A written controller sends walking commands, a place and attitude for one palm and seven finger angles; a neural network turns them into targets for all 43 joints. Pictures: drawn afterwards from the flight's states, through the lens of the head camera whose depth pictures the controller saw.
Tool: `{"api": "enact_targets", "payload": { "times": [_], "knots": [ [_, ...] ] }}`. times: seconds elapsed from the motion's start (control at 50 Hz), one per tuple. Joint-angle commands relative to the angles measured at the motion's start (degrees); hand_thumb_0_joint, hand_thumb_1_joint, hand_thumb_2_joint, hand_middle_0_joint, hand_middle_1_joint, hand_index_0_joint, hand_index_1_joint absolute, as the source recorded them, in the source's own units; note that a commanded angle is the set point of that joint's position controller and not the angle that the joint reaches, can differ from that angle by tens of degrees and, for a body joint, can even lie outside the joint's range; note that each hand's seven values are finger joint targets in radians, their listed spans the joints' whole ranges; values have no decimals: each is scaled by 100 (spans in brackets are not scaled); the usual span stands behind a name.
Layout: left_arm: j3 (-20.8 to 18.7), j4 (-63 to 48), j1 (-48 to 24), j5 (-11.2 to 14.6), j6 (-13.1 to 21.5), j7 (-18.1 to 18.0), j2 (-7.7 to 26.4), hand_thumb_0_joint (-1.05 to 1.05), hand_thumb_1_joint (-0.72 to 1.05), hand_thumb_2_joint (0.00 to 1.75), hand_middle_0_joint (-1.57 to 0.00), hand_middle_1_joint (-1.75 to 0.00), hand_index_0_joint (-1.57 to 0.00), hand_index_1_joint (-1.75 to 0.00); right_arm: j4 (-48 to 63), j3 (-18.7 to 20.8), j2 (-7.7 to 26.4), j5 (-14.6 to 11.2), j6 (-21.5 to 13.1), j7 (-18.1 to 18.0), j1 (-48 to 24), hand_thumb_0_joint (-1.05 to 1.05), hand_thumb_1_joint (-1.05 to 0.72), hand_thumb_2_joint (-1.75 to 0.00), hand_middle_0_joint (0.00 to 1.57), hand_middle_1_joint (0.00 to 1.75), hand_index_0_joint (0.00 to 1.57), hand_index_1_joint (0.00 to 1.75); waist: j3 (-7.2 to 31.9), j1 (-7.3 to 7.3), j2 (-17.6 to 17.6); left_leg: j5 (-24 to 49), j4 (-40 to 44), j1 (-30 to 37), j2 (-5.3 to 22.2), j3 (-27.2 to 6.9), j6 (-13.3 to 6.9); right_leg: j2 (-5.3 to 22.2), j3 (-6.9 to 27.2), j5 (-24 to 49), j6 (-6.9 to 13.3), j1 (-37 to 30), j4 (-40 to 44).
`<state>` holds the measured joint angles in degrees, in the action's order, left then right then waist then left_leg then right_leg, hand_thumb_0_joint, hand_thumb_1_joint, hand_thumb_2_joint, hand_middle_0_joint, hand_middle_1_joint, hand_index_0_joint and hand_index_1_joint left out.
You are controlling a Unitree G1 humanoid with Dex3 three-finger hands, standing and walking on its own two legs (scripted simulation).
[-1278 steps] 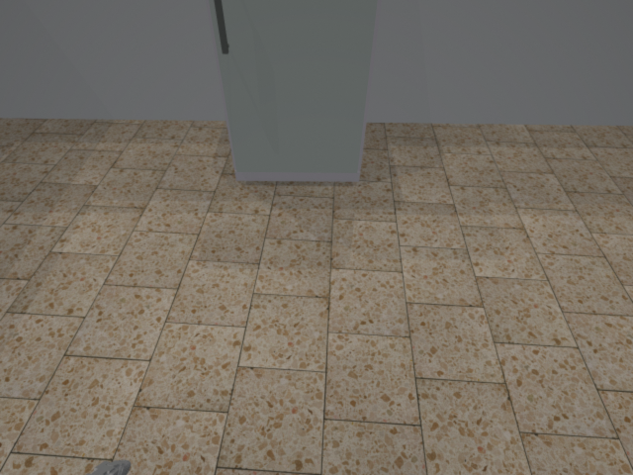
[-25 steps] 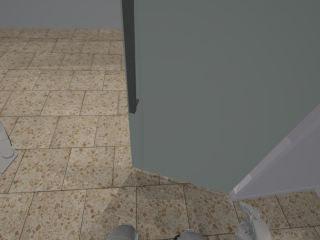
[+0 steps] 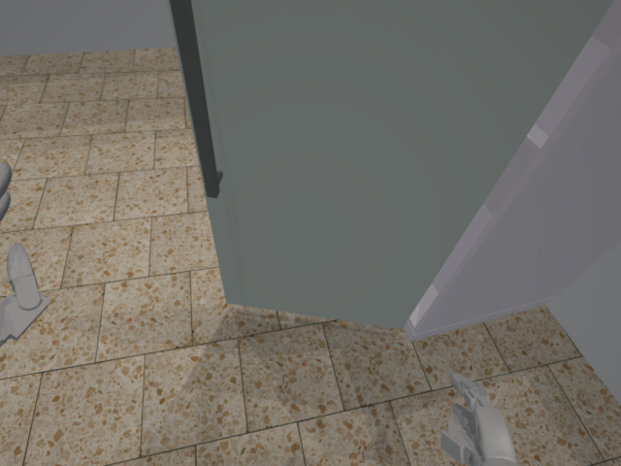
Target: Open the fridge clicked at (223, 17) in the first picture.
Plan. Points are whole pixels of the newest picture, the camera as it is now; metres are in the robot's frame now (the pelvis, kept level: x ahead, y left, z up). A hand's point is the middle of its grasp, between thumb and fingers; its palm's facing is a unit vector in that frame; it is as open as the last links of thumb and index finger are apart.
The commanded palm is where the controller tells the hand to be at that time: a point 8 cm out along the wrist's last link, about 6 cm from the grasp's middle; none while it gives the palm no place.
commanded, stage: stop stepping back and stand still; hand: left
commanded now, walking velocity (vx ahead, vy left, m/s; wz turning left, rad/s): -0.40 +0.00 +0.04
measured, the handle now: (203, 102) +0.63 +0.23 +0.10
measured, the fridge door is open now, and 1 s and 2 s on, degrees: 66 66 66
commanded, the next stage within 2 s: let the arm hang, fingers relaxed in 0.76 s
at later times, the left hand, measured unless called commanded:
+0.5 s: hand out of the picture +0.09 +0.25 +0.15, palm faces +0.51 -0.78 -0.35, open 7.4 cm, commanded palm +0.03 +0.28 +0.17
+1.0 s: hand out of the picture +0.08 +0.23 -0.02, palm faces +0.22 -0.88 -0.43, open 7.4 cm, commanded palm none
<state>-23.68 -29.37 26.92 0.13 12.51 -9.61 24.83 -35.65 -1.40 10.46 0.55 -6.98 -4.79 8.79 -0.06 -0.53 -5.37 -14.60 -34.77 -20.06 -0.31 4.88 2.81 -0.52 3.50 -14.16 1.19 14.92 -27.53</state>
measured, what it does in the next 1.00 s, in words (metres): walks backwards: left foot, then right foot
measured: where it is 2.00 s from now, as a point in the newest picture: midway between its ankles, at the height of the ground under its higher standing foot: outside the picture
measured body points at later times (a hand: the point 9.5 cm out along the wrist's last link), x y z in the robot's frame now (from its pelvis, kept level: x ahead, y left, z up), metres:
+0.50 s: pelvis -0.11 -0.02 +0.00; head -0.15 -0.02 +0.45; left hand +0.06 +0.29 +0.17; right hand +0.00 -0.28 -0.10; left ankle -0.10 +0.12 -0.70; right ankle -0.10 -0.09 -0.74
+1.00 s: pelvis -0.12 -0.02 -0.02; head -0.12 -0.05 +0.43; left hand +0.06 +0.28 +0.00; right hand +0.03 -0.26 -0.14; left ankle -0.10 +0.12 -0.72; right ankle -0.10 -0.09 -0.74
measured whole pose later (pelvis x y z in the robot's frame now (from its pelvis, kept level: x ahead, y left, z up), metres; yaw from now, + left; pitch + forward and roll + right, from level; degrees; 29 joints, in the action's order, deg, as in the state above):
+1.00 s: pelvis -0.12 -0.02 -0.02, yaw +4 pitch -1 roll +2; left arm -7.8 14.2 15.2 -1.6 -0.3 -2.4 17.3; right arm -42.5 0.6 14.8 0.7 0.1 0.9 11.7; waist 0.4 0.5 2.1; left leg -24.2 -46.3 -23.2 2.1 4.7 1.3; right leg 3.3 -9.1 -18.9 3.7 16.6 -36.6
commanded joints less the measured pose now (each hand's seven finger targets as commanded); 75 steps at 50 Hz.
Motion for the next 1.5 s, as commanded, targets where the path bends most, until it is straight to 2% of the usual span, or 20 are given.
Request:
{"api": "enact_targets", "payload": {
  "times": [0.0, 0.02, 0.08, 0.2, 0.24, 0.28, 0.32, 0.4, 0.54, 0.62, 0.74, 0.76, 0.8, 0.82, 0.84, 0.9, 1.0, 1.06, 1.18, 1.48],
  "knots": [
    [-897, -1415, 85, 118, 305, -57, 1134, 0, 90, 90, -20, -30, -20, -30, 1003, 480, 866, -107, -54, -53, -174, 0, -90, -90, 20, 30, 20, 30, 1531, -52, 1286, 4894, 1317, 1549, 1377, -931, -429, 115, 58, 1420, -195, -157, -1115],
    [-960, -1366, 614, 164, 329, -9, 1145, 0, 90, 90, -20, -30, -20, -30, 1088, 557, 824, -163, -105, 41, -139, 0, -90, -90, 20, 30, 20, 30, 1767, -125, 1531, 5530, 1226, 2073, 1797, -1118, -663, -21, -9, -566, -153, 378, -1421],
    [-1203, -1678, 1380, 291, 301, 62, 1165, 0, 90, 90, -20, -30, -20, -30, 1183, 552, 879, -5, -276, 120, -72, 0, -90, -90, 20, 30, 20, 30, 1637, -81, 2331, 4808, 1469, 1559, 1901, -1225, -788, -147, -377, -1318, -181, 353, -1807],
    [-1105, -1591, 1123, 307, 129, -92, 1118, 0, 90, 90, -20, -30, -20, -30, 1041, 432, 957, -84, -394, 67, 15, 0, -90, -90, 20, 30, 20, 30, 883, 107, 1622, -239, 1843, 38, 1215, -741, -588, -93, -802, -495, -233, -1014, 268],
    [-1100, -1079, 728, 238, 114, -105, 1117, 0, 90, 90, -20, -30, -20, -30, 998, 438, 935, -21, -268, 23, -31, 0, -90, -90, 20, 30, 20, 30, 413, 221, 913, -1446, 1219, -512, 673, -453, -361, 427, -162, -702, 89, -960, 987],
    [-994, -576, 335, 232, 45, -96, 1128, 0, 90, 90, -20, -30, -20, -30, 848, 476, 918, 9, -171, 28, 48, 0, -90, -90, 20, 30, 20, 30, 198, 139, -227, -1064, -672, -332, 177, -329, -172, 1670, 1729, -2768, 713, 475, 1971],
    [-718, -235, 152, 213, 9, -117, 896, 0, 90, 90, -20, -30, -20, -30, 680, 523, 991, -2, -144, 28, 109, 0, -90, -90, 20, 30, 20, 30, -148, 119, -295, -944, -2159, -969, 133, -472, -201, 2013, 2225, -3023, 853, 642, 2154],
    [-179, 72, -773, 72, 168, -81, 684, 0, 90, 90, -20, -30, -20, -30, 493, 343, 857, 38, -171, 31, 106, 0, -90, -90, 20, 30, 20, 30, -294, 190, -7, -504, -1736, -934, 332, -292, -268, 1662, 900, -2028, 624, 483, 1732],
    [-469, -935, -625, 35, 270, -216, 1021, 0, 90, 90, -20, -30, -20, -30, 626, 371, 770, 95, -406, -59, 197, 0, -90, -90, 20, 30, 20, 30, 170, 103, 258, -833, 874, 926, 71, 158, -510, 1219, 587, -2340, 468, 545, 1090],
    [-810, -1238, -465, 45, 454, -271, 1170, 0, 90, 90, -20, -30, -20, -30, 771, 398, 832, 49, -523, -45, 207, 0, -90, -90, 20, 30, 20, 30, 242, 87, 2141, -860, 2251, 1141, 1951, -2466, -1287, -28, -735, -1350, -151, 1234, -2060],
    [-575, -460, 32, 91, 182, -126, 697, 0, 90, 90, -20, -30, -20, -30, 643, 360, 891, -31, -480, 27, 193, 0, -90, -90, 20, 30, 20, 30, -30, 67, 1555, -1047, 1322, -245, 1189, -758, -790, 1, -1017, -490, -201, -543, 44],
    [-585, -269, 90, 87, 154, -114, 730, 0, 90, 90, -20, -30, -20, -30, 629, 369, 899, -19, -447, 42, 210, 0, -90, -90, 20, 30, 20, 30, 35, 79, 1105, -786, 827, -437, 997, -502, -676, 158, -693, -331, -99, -828, 359],
    [-617, -136, -126, 96, 86, -103, 933, 0, 90, 90, -20, -30, -20, -30, 664, 388, 796, -32, -383, 102, 195, 0, -90, -90, 20, 30, 20, 30, 156, 99, -1015, -1029, -1153, -1163, 171, 83, -297, 1690, 1729, 53, 683, -901, 1163],
    [-501, -74, -389, 129, 64, -79, 804, 0, 90, 90, -20, -30, -20, -30, 630, 447, 845, -63, -394, 135, 56, 0, -90, -90, 20, 30, 20, 30, 168, -12, -937, -1449, -2027, -1156, 125, -176, -239, 2038, 2095, -101, 900, -684, 1402],
    [1394, 3599, -482, -366, -845, 639, 21, 0, 90, 90, -20, -30, -20, -30, -179, 585, 1555, -1, -229, 604, -462, 0, -90, -90, 20, 30, 20, 30, -383, 111, -355, -1842, -2334, -1838, 951, -766, -270, 2635, 935, 3070, 991, -303, 422],
    [1651, 3817, -672, -174, -1255, 898, -442, 0, 90, 90, -20, -30, -20, -30, -50, 299, 640, -65, 536, 530, 345, 0, -90, -90, 20, 30, 20, 30, 84, 169, -329, -1360, -1643, -789, 389, -124, -117, 1707, -101, 3090, 873, -29, -8],
    [1967, 5395, -1275, -175, -1253, 840, -228, 0, 90, 90, -20, -30, -20, -30, -410, 334, 814, 134, 812, 566, 612, 0, -90, -90, 20, 30, 20, 30, 136, 271, -914, 191, 166, 629, 157, -54, -209, 1321, -350, 1434, 418, 267, 161],
    [2092, 6193, -1341, -165, -1289, 872, -373, 0, 90, 90, -20, -30, -20, -30, -663, 339, 1198, 192, 765, 524, 248, 0, -90, -90, 20, 30, 20, 30, 60, 104, 484, 761, 847, 455, 976, -926, -566, 716, -485, -482, -39, 325, 142],
    [2034, 7556, -1171, -149, -1183, 849, -536, 0, 90, 90, -20, -30, -20, -30, -1383, 269, 709, 176, 747, 406, 371, 0, -90, -90, 20, 30, 20, 30, 394, 74, 1806, 42, 979, 370, 672, -494, -342, 886, -167, -93, 184, -460, 833],
    [2152, 8922, -1564, -102, -1124, 860, -251, 0, 90, 90, -20, -30, -20, -30, -2346, 333, 1132, 81, 651, 348, 473, 0, -90, -90, 20, 30, 20, 30, -112, 65, 413, 621, 1702, 832, 868, -541, -430, 819, -434, 472, 108, -533, 998]
  ]
}}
